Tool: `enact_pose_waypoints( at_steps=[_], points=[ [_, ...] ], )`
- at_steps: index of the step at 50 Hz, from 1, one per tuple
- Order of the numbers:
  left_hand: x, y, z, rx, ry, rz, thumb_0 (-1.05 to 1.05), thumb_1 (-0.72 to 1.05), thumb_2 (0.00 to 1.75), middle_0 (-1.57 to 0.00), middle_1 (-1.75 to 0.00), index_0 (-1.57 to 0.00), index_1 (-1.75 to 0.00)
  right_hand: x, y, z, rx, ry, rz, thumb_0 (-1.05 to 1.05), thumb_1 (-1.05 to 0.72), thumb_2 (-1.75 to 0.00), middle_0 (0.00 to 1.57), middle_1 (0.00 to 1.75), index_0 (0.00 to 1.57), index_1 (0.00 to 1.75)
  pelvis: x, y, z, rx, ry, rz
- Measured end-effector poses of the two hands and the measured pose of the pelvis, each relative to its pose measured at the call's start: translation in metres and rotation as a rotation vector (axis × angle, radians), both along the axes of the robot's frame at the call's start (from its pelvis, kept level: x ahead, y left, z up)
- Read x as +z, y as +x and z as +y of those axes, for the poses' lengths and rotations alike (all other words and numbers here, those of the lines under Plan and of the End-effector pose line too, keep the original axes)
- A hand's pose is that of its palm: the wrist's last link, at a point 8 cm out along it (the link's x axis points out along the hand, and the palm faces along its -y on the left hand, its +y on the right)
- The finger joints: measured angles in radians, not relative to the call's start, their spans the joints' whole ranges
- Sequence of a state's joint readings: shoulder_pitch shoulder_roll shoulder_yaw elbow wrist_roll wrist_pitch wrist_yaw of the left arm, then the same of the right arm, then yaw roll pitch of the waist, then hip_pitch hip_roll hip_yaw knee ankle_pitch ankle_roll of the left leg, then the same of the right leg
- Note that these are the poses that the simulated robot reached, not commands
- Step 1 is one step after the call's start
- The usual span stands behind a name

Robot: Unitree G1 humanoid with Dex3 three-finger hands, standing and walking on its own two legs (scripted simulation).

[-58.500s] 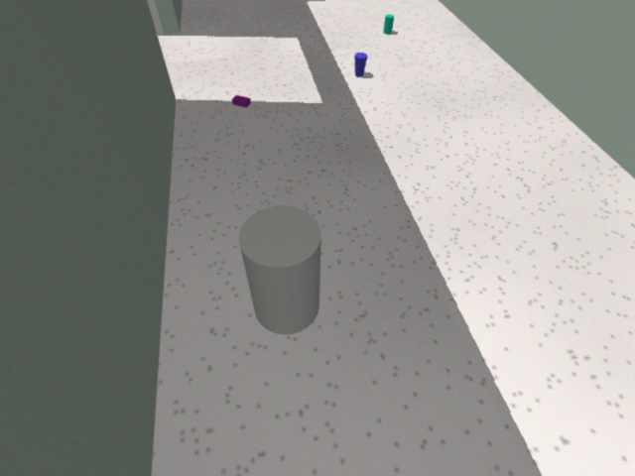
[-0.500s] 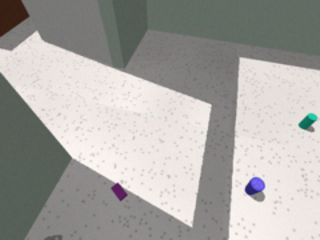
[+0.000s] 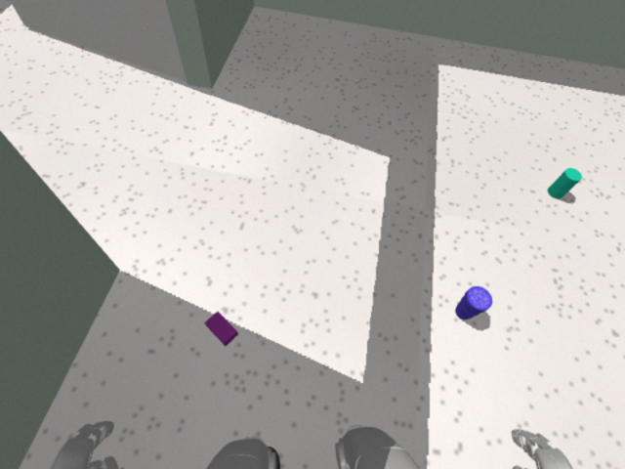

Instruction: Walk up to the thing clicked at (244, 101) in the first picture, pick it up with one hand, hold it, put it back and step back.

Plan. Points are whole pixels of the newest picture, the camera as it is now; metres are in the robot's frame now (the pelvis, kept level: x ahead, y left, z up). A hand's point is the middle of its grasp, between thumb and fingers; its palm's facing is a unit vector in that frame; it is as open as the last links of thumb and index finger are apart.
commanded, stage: step back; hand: left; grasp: from above
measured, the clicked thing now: (221, 328) +0.50 +0.25 -0.75
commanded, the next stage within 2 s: none
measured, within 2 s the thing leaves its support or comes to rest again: neither
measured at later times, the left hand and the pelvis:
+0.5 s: hand out of the picture +0.01 +0.27 -0.15, palm faces +0.04 -0.93 -0.36, open 7.4 cm; pelvis -0.13 +0.00 -0.01, yaw +2 degrees
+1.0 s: hand out of the picture -0.20 +0.22 -0.13, palm faces -0.01 -0.91 -0.41, open 7.4 cm; pelvis -0.28 -0.05 +0.00, yaw -1 degrees
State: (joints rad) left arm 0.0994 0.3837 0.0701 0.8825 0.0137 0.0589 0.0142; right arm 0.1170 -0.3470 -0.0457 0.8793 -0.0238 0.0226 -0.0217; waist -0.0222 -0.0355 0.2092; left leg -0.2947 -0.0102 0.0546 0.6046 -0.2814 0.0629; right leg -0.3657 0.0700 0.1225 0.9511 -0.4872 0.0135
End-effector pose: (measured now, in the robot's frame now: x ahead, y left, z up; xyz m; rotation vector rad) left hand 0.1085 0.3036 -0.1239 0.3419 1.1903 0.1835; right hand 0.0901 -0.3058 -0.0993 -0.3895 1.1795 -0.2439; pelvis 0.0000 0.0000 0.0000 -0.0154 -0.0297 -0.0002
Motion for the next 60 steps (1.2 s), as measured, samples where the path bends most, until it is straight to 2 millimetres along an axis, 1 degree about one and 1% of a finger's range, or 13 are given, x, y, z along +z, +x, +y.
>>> enact_pose_waypoints(
  at_steps=[7,12,16,19,23,28,33,38,42,45,49,55,60],
  points=[
    [0.008,-0.035,-0.015,-0.014,0.034,-0.013,0.0,0.91,0.9,-0.21,-0.3,-0.2,-0.3,-0.023,-0.021,-0.017,-0.014,0.048,-0.037,0.01,-0.9,-0.89,0.21,0.3,0.2,0.3,-0.011,-0.03,-0.014,-0.008,-0.017,-0.026],
    [0.025,-0.063,-0.018,0.006,0.041,-0.036,0.0,0.91,0.9,-0.21,-0.3,-0.2,-0.3,-0.016,-0.043,-0.018,-0.012,0.066,-0.017,0.01,-0.91,-0.89,0.21,0.3,0.2,0.3,0.001,-0.049,-0.018,-0.017,0.042,-0.015],
    [0.032,-0.073,-0.015,0.009,0.049,-0.074,0.0,0.9,0.9,-0.21,-0.3,-0.2,-0.3,-0.012,-0.067,-0.02,0.009,0.043,0.009,0.01,-0.91,-0.89,0.21,0.3,0.2,0.3,0.004,-0.068,-0.014,0.0,0.04,0.009],
    [0.029,-0.08,-0.009,0.002,0.048,-0.11,0.0,0.9,0.9,-0.21,-0.3,-0.2,-0.3,-0.012,-0.087,-0.019,0.027,0.016,0.03,0.01,-0.91,-0.89,0.21,0.3,0.2,0.3,0.0,-0.086,-0.009,0.025,0.024,0.012],
    [0.013,-0.095,0.004,0.012,0.023,-0.152,0.0,0.9,0.9,-0.21,-0.3,-0.2,-0.3,-0.012,-0.114,-0.011,0.053,-0.018,0.041,0.01,-0.91,-0.89,0.21,0.3,0.2,0.3,-0.011,-0.114,-0.002,0.058,0.032,-0.014],
    [0.008,-0.134,0.005,0.045,-0.009,-0.102,0.0,0.91,0.9,-0.21,-0.3,-0.2,-0.3,0.006,-0.146,0.001,0.066,-0.013,0.035,0.01,-0.91,-0.89,0.21,0.3,0.2,0.3,0.0,-0.139,-0.001,0.057,-0.003,-0.024],
    [0.01,-0.179,0.003,0.058,-0.016,-0.057,0.0,0.91,0.9,-0.21,-0.3,-0.2,-0.3,0.019,-0.159,-0.004,0.072,-0.027,-0.007,0.01,-0.9,-0.89,0.21,0.3,0.21,0.3,0.007,-0.165,-0.006,0.028,-0.014,0.002],
    [0.006,-0.225,-0.002,0.038,0.02,0.005,0.0,0.91,0.9,-0.21,-0.3,-0.2,-0.3,0.015,-0.171,-0.019,0.076,-0.027,-0.084,0.01,-0.9,-0.89,0.21,0.3,0.21,0.3,0.0,-0.199,-0.017,-0.011,0.001,0.0],
    [0.003,-0.257,-0.015,0.015,0.051,0.024,0.0,0.91,0.9,-0.21,-0.3,-0.2,-0.3,-0.001,-0.19,-0.039,0.07,-0.008,-0.128,0.0,-0.9,-0.89,0.21,0.3,0.21,0.3,-0.013,-0.231,-0.033,-0.042,0.014,-0.011],
    [0.01,-0.287,-0.031,0.015,0.05,0.029,0.0,0.91,0.9,-0.21,-0.3,-0.2,-0.3,-0.013,-0.214,-0.051,0.037,0.013,-0.118,0.0,-0.9,-0.89,0.21,0.3,0.2,0.3,-0.013,-0.252,-0.041,-0.013,-0.018,-0.03],
    [0.027,-0.316,-0.042,0.03,0.054,0.023,0.0,0.91,0.9,-0.21,-0.3,-0.2,-0.3,-0.012,-0.253,-0.055,0.012,0.042,-0.065,0.01,-0.91,-0.89,0.21,0.3,0.2,0.3,-0.001,-0.271,-0.047,-0.025,0.049,-0.013],
    [0.036,-0.323,-0.041,0.021,0.078,-0.065,0.0,0.9,0.9,-0.21,-0.3,-0.21,-0.3,-0.018,-0.318,-0.058,0.024,0.03,0.039,0.01,-0.91,-0.89,0.21,0.3,0.2,0.3,0.0,-0.307,-0.049,0.027,0.039,0.016],
    [0.019,-0.334,-0.034,0.025,0.058,-0.157,0.0,0.9,0.9,-0.21,-0.3,-0.2,-0.3,-0.023,-0.36,-0.049,0.064,0.005,0.091,0.01,-0.91,-0.89,0.21,0.3,0.2,0.3,-0.013,-0.347,-0.047,0.084,0.028,0.001]
  ],
)
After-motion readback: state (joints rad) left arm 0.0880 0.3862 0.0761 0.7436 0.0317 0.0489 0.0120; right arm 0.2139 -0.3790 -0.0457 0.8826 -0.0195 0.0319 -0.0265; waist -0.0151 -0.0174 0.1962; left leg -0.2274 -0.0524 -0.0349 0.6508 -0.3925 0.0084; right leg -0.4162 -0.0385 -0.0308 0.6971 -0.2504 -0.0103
